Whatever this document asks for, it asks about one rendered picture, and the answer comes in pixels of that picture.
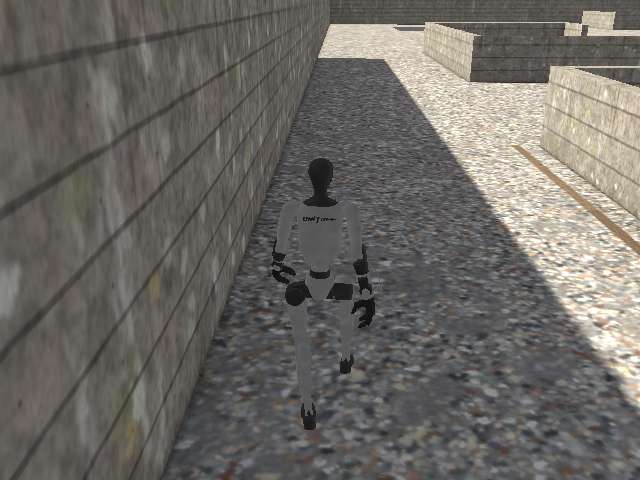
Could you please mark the humanoid robot torso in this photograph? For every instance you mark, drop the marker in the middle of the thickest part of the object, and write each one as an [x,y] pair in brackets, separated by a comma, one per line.
[319,234]

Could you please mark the right robot hand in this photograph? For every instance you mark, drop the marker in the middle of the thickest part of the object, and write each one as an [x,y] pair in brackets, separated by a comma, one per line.
[370,311]

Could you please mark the robot right shin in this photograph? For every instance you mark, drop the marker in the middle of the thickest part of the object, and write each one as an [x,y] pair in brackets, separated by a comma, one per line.
[346,334]

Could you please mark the left robot upper arm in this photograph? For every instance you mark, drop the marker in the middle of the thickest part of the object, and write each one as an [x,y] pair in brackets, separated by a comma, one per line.
[288,212]

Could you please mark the left robot hand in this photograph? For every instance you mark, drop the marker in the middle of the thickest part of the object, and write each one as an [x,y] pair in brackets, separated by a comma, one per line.
[279,278]

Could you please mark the right robot forearm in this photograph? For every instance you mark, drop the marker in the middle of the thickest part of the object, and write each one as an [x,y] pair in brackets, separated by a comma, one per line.
[363,276]

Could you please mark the right robot upper arm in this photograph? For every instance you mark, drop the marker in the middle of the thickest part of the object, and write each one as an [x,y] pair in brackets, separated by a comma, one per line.
[354,224]

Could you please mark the left robot forearm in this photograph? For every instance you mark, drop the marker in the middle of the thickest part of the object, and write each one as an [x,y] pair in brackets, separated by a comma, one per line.
[277,259]

